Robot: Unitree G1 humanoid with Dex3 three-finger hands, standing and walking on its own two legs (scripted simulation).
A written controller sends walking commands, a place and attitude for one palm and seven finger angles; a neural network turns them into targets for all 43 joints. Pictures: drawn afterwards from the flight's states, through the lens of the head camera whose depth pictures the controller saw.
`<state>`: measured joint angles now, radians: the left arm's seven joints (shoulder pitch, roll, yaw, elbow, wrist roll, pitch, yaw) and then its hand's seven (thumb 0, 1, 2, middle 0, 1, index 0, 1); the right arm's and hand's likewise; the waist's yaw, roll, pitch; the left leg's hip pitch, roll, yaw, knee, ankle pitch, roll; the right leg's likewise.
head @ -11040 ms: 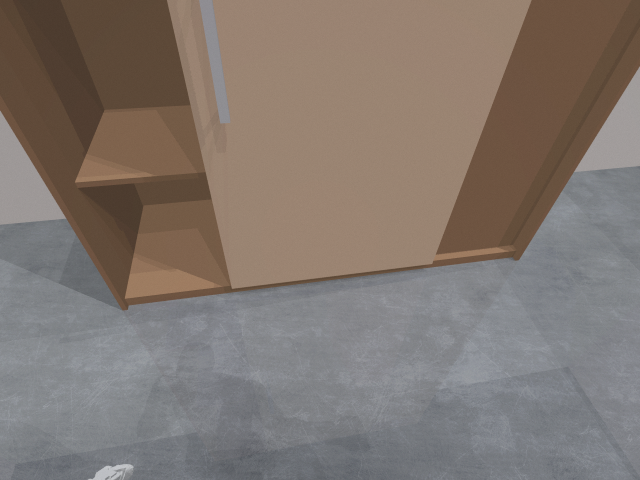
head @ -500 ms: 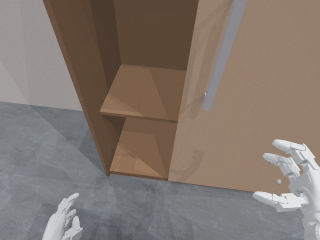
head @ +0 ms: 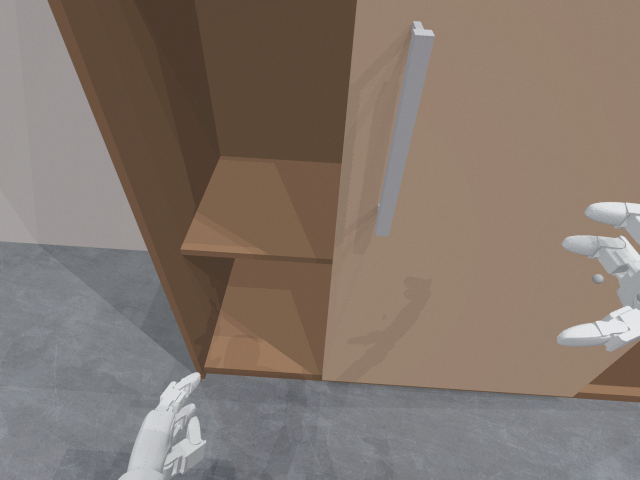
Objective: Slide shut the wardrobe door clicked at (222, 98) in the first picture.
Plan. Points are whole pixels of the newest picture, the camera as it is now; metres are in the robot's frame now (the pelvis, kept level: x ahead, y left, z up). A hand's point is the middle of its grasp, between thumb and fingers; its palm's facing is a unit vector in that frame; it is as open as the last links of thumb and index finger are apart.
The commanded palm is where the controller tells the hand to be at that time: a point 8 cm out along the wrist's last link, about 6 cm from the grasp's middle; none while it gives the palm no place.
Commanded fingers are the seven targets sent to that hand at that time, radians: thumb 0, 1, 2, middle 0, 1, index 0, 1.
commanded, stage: raise the hand with hooked fingers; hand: right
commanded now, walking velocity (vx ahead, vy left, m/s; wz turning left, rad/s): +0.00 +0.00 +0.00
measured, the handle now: (397, 143) +0.55 -0.12 +0.17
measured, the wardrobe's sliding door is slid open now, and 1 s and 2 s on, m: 0.38 0.38 0.38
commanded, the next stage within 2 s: move the hooked fingers beside the handle in 0.52 s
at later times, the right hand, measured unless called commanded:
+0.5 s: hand (556, 267) +0.29 -0.24 +0.18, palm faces +0.16 +0.98 -0.07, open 14.0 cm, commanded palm +0.25 -0.29 +0.18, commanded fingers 0.00 0.50 -0.30 0.30 1.20 0.30 1.20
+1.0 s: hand (525, 247) +0.32 -0.23 +0.18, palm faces +0.11 +0.99 -0.03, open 14.0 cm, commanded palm +0.29 -0.28 +0.17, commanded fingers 0.00 0.50 -0.30 0.30 1.20 0.30 1.20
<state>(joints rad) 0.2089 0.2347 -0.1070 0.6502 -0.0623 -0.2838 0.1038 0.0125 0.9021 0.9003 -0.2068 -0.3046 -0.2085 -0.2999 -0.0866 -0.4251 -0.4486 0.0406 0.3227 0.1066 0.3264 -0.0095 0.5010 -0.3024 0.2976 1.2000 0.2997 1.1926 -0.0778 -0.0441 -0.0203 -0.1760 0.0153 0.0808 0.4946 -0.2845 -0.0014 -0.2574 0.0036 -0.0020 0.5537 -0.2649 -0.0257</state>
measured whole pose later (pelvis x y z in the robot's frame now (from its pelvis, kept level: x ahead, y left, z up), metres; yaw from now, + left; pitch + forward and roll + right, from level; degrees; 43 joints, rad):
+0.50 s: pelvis +0.01 +0.03 +0.00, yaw +0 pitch -2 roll +0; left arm 0.21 0.28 -0.07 0.65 -0.08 -0.27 0.11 0.01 0.90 0.90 -0.20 -0.30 -0.21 -0.30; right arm -0.11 -0.43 -0.46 0.14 0.33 0.15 0.34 -0.01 0.51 -0.30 0.30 1.20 0.30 1.20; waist -0.06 -0.08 -0.03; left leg -0.16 -0.02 0.09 0.49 -0.29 0.04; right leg -0.23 -0.03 0.01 0.51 -0.25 0.01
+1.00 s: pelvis +0.00 +0.03 +0.00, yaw +1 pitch -1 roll +0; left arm 0.21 0.28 -0.06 0.66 -0.08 -0.26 0.12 0.01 0.91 0.90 -0.20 -0.30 -0.21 -0.30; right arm -0.23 -0.41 -0.43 0.26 0.31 0.10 0.34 -0.01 0.51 -0.30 0.30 1.20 0.30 1.20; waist -0.04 -0.06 -0.03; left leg -0.20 -0.02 0.08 0.52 -0.30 0.04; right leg -0.26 -0.03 0.00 0.54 -0.26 0.01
